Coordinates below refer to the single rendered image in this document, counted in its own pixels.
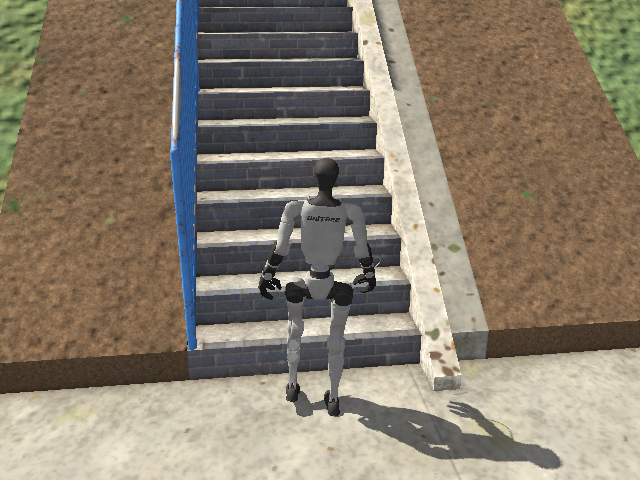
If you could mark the stairs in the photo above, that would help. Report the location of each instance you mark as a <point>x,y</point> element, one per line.
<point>281,87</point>

